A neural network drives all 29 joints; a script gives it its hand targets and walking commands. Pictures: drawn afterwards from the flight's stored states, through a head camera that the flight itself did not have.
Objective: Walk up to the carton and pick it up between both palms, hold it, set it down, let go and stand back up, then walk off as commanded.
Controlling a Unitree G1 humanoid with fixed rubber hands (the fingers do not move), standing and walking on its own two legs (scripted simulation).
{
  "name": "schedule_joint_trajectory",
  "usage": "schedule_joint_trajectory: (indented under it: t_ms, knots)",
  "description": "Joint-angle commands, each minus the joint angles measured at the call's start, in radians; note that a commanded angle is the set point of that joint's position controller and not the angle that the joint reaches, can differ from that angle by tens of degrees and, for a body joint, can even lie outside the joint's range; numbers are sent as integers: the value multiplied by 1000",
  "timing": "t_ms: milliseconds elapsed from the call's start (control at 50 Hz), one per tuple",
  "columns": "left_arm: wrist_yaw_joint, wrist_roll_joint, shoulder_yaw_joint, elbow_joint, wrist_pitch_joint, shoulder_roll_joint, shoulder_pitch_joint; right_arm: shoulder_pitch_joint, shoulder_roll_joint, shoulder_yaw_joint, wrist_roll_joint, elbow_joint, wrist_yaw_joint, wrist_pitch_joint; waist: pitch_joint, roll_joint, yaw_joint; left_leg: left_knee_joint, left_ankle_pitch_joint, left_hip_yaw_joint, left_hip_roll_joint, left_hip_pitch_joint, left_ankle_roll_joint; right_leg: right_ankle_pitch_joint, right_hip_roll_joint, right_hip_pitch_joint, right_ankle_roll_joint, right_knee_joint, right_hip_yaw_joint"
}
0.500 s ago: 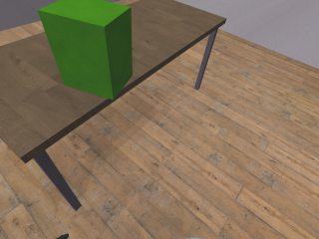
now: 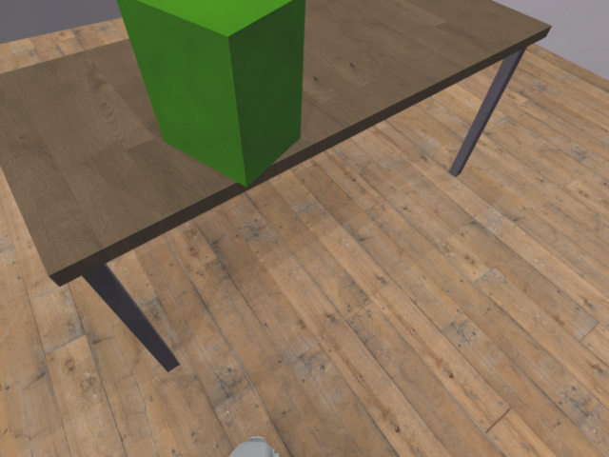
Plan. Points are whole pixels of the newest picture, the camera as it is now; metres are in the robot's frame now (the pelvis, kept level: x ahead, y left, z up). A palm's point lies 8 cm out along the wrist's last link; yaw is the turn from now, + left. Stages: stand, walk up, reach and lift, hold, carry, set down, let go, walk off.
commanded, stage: walk up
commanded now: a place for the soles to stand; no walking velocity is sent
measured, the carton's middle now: (224, 78) +0.74 +0.18 +0.08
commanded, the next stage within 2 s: none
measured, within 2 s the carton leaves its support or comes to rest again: neither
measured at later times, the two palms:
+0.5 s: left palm out of the picture +0.10 +0.21 -0.12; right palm out of the picture +0.16 -0.40 -0.10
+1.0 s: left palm out of the picture +0.13 +0.17 -0.14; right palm (597, 372) +0.27 -0.43 -0.11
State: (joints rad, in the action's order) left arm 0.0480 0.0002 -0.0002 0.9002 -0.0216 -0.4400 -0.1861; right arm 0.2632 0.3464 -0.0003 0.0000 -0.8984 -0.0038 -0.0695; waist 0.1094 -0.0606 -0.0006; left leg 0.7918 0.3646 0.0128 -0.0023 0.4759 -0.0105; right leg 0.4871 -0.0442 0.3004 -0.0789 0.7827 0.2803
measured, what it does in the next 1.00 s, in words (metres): steps to the right, turning left: right foot, then left foot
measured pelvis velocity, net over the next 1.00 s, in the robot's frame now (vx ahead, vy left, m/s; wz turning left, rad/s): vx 0.14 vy -0.15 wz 0.34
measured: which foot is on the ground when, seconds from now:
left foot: down 0.00-0.32, up 0.34-0.64, down 0.66-0.98, up 1.00-1.00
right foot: down 0.00-0.02, up 0.04-0.28, down 0.30-0.68, up 0.70-0.94, down 0.96-1.00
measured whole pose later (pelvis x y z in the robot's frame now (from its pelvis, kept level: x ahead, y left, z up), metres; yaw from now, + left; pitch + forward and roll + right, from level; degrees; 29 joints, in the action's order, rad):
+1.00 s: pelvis +0.14 -0.15 -0.02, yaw +19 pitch -3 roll +2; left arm 0.06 0.00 0.00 0.86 0.00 -0.44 -0.17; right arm 0.31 0.35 0.00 0.00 -0.90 -0.07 -0.08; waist 0.14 -0.09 0.00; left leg 0.96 0.43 0.10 -0.03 0.45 0.02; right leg 0.49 -0.06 0.42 -0.03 0.96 0.07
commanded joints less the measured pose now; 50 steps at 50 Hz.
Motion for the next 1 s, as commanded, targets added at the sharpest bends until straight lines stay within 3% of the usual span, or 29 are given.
schedule_joint_trajectory:
  t_ms: [0, 20, 80, 120, 160, 200, 240, 280, 300, 320, 340, 360, 420, 500, 540, 600, 620, 640, 660, 680, 700, 720, 760, 780, 860, 900, 940, 960, 980]
  knots:
    - [9, 10, 107, -225, 0, -117, 94, 376, 463, 179, -17, -1, -70, -45, -314, 336, 139, -370, -45, 599, 228, -661, 236, -237, 11, 361, 72, 463, -124]
    - [11, 10, 119, -248, 8, -187, 162, 378, 469, 175, 3, 14, -75, -39, -304, 298, 132, -442, -71, 941, 353, -717, 351, 85, 45, 572, 96, 527, -315]
    - [12, 22, 117, -235, 2, -193, 230, 271, 356, 121, 25, 26, -97, -36, -66, 126, 73, -334, -328, 709, 295, -540, 328, 58, -50, 612, 68, 479, -414]
    - [23, 27, 133, -188, 14, -203, 120, 150, 362, 115, 7, 50, -89, -37, -57, 173, 13, -320, -289, 586, 252, -331, 273, 31, -68, 443, 66, 365, -392]
    - [30, 28, 135, -187, 20, -195, 133, 109, 374, 117, -8, 69, -78, -38, -48, 159, 13, -330, -128, 542, 217, -187, 271, 85, -38, 327, 57, 285, -337]
    - [35, 23, 145, -186, 18, -208, 145, 85, 404, 125, -23, 76, -73, -39, 2, 238, 15, -350, 71, 554, 209, -74, 270, 113, -39, 273, 53, 183, -333]
    - [34, 23, 156, -174, 5, -222, 87, 60, 407, 128, -25, 86, -69, -41, -34, 243, -11, -315, 60, 608, 239, -75, 273, 102, -34, 220, 38, 86, -360]
    - [23, 27, 170, -98, -12, -230, -162, -26, 347, 109, -20, 114, -70, -30, -157, 157, -162, -27, -38, 375, 132, 208, 169, 27, -18, -274, -1, -210, -392]
    - [8, 43, 186, -58, -17, -311, -286, 4, 193, 64, -24, 125, -78, -28, -196, -238, -220, 315, 149, 147, -73, 403, 88, 221, -168, -443, 20, -380, -567]
    - [2, 29, 187, -88, -20, -366, -203, -58, 222, 70, -15, 135, -81, -25, -130, -260, -185, 509, 199, 44, -104, 532, 51, 413, -438, -311, 17, -643, -922]
    - [-5, 28, 184, -129, -24, -370, -91, -65, 316, 100, -4, 110, -87, -23, -29, -60, -139, 563, 137, 109, -33, 507, 47, 452, -466, -232, 9, -676, -946]
    - [-8, 27, 180, -137, -27, -340, -47, -34, 329, 104, 5, 88, -72, -29, -11, 58, -95, 552, 52, 81, 17, 431, 52, 302, -426, -184, 21, -629, -825]
    - [-12, 30, 159, -150, -38, -242, -18, 79, 308, 94, 15, 35, -46, -27, -120, -65, -62, 432, -4, 18, 63, 329, 28, -211, -298, -304, 27, -431, -472]
    - [-21, 24, 152, -140, -21, -236, -100, 30, 301, 90, 13, 58, -49, -18, -101, -65, -95, 310, 34, -31, 62, 330, 25, -531, -295, -369, 4, -310, -355]
    - [-22, 29, 153, -147, -15, -243, -132, -10, 276, 87, 10, 85, -53, -17, -110, -100, -117, 233, 89, -57, 76, 320, 23, -575, -342, -385, -69, -296, -358]
    - [-23, 31, 154, -151, -1, -256, -117, 15, 277, 92, 12, 80, -56, -26, -162, -73, -102, 73, 115, -98, 45, 197, 51, -695, -383, -359, -104, -219, -332]
    - [-21, 26, 143, -164, 3, -241, -52, 87, 259, 90, 13, 65, -59, -35, -203, -74, -49, -44, 58, -120, 12, 36, 66, -759, -324, -291, -86, -139, -232]
    - [-16, 24, 132, -189, 8, -229, 32, 252, 268, 109, 1, 14, -67, -47, -268, 3, 62, -185, -41, -75, -22, -251, 101, -789, -255, -119, -40, 96, -130]
    - [-11, 23, 117, -202, 11, -171, 16, 378, 354, 154, -14, -8, -86, -50, -339, 129, 128, -227, 15, 183, 30, -517, 168, -561, -160, 136, 20, 368, -142]
    - [2, 18, 96, -247, 9, -119, 74, 386, 471, 181, -26, 1, -97, -45, -300, 425, 130, -342, -47, 702, 256, -637, 280, 53, 23, 490, 80, 504, -166]
    - [1, 19, 115, -239, 20, -215, 135, 389, 480, 182, 4, 5, -101, -38, -274, 293, 137, -414, 55, 943, 337, -591, 360, 109, 0, 552, 89, 550, -334]
    - [3, 20, 120, -237, 22, -243, 185, 339, 434, 155, 18, 4, -108, -36, -136, 191, 116, -375, 32, 870, 328, -511, 366, 123, -32, 574, 92, 532, -371]
    - [5, 42, 130, -209, 21, -227, 129, 245, 382, 132, 5, 22, -112, -34, -36, 125, 57, -324, -13, 765, 290, -359, 340, 162, -54, 556, 78, 458, -388]
    - [12, 38, 135, -185, 25, -218, 72, 185, 390, 131, -3, 39, -105, -35, -51, 153, 21, -305, 1, 661, 253, -277, 297, 136, -69, 451, 70, 404, -380]
    - [22, 32, 145, -157, 25, -240, 48, 135, 417, 140, -33, 57, -80, -34, -39, 227, 26, -339, 332, 680, 215, -96, 300, 194, -32, 290, 54, 247, -333]
    - [16, 24, 143, -125, 6, -219, -3, 84, 396, 138, -32, 67, -74, -27, -42, 268, -3, -302, 255, 655, 225, -81, 292, 158, -33, 222, 38, 86, -334]
    - [-9, 24, 142, -71, -24, -186, -149, 31, 340, 114, -27, 79, -65, -16, -125, 207, -107, -14, -105, 389, 124, 110, 183, 50, -11, -162, 12, -230, -341]
    - [-25, 39, 169, -42, -35, -295, -283, 39, 212, 73, -17, 88, -66, -15, -179, -152, -168, 326, -21, 160, -47, 335, 89, 224, -195, -350, -6, -423, -615]
    - [-27, 26, 167, -67, -35, -346, -206, -17, 227, 73, -13, 104, -76, -18, -109, -199, -148, 466, 170, 52, -113, 480, 39, 212, -426, -299, 4, -587, -909]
